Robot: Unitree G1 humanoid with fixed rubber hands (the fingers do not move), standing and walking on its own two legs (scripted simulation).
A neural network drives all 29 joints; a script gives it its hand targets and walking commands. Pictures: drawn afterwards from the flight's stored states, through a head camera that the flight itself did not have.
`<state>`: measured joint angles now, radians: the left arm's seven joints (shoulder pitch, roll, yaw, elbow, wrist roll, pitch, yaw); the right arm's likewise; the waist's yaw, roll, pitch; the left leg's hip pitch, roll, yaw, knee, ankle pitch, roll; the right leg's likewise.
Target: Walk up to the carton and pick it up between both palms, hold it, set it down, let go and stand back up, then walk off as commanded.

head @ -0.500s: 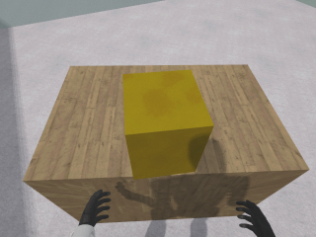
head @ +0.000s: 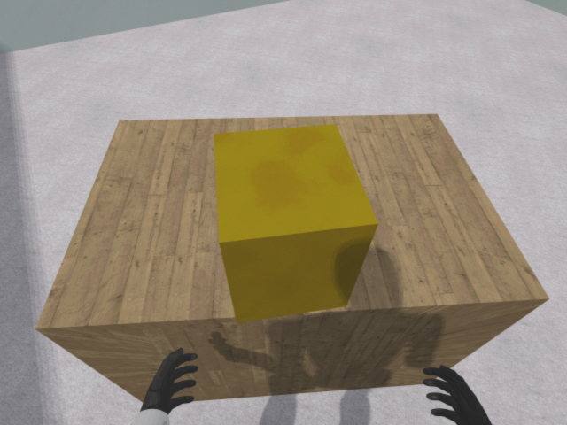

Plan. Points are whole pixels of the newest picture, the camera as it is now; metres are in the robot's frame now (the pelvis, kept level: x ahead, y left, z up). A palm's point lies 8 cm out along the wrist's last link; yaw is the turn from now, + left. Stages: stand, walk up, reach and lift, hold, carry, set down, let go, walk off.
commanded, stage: let go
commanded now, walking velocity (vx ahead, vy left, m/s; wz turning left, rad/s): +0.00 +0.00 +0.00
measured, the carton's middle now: (284, 226) +0.42 +0.04 +0.01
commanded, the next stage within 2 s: stand in 0.06 s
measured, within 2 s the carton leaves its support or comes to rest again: neither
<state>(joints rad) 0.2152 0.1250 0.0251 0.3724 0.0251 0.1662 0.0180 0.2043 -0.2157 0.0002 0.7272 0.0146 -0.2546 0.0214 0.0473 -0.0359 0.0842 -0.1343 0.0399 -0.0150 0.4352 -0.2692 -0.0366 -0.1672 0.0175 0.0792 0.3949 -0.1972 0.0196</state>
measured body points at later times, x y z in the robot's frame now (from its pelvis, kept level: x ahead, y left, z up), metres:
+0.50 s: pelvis +0.01 +0.00 +0.00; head +0.01 +0.01 +0.45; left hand +0.15 +0.26 -0.09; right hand +0.16 -0.26 -0.09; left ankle -0.02 +0.13 -0.74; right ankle +0.01 -0.14 -0.74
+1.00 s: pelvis +0.01 +0.00 +0.00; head +0.00 +0.01 +0.45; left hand +0.14 +0.27 -0.10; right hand +0.16 -0.26 -0.09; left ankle -0.02 +0.13 -0.74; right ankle +0.01 -0.14 -0.74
